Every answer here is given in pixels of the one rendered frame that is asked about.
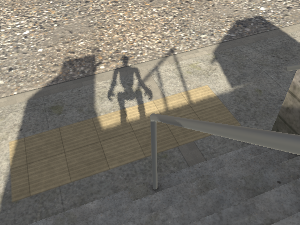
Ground stairs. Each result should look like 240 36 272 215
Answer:
28 144 300 225

